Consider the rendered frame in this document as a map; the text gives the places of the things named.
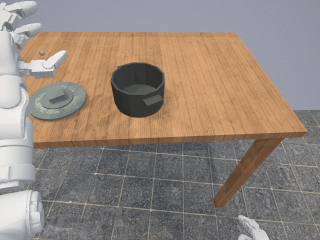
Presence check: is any pot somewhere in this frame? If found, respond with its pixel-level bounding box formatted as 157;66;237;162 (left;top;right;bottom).
110;62;165;118

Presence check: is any table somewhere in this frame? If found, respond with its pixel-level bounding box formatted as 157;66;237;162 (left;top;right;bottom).
0;31;308;208

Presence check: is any lid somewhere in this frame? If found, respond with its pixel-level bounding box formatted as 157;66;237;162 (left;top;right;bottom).
30;82;87;121

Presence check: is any left robot forearm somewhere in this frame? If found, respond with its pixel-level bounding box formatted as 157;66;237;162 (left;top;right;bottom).
0;75;36;193

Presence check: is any left robot upper arm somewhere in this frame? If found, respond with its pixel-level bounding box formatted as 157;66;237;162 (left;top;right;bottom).
0;190;45;240

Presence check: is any right robot hand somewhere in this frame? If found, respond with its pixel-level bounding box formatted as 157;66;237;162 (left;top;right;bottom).
238;215;270;240

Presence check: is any left robot hand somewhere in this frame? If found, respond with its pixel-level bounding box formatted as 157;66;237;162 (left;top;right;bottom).
0;1;67;79

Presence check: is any knob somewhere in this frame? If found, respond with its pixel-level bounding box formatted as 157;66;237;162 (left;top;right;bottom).
45;86;66;103

